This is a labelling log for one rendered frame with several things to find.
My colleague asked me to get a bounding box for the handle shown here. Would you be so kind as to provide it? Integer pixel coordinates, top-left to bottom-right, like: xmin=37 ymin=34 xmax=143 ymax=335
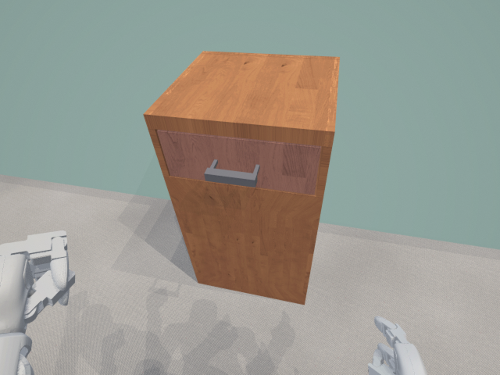
xmin=204 ymin=159 xmax=260 ymax=188

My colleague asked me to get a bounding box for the robot left forearm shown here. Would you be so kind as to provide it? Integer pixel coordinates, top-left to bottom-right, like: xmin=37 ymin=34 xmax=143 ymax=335
xmin=0 ymin=332 xmax=34 ymax=375

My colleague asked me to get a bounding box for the drawer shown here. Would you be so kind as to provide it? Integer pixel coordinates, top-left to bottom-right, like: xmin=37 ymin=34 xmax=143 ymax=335
xmin=157 ymin=130 xmax=321 ymax=195

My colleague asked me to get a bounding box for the left robot hand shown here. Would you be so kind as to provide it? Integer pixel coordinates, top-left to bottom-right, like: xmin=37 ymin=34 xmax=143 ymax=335
xmin=0 ymin=230 xmax=75 ymax=334

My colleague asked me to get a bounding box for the right robot hand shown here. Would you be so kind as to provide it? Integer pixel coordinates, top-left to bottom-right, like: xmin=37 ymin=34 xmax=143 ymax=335
xmin=368 ymin=316 xmax=427 ymax=375

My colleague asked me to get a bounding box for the cabinet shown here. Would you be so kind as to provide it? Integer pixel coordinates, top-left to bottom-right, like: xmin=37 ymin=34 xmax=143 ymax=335
xmin=143 ymin=51 xmax=340 ymax=305

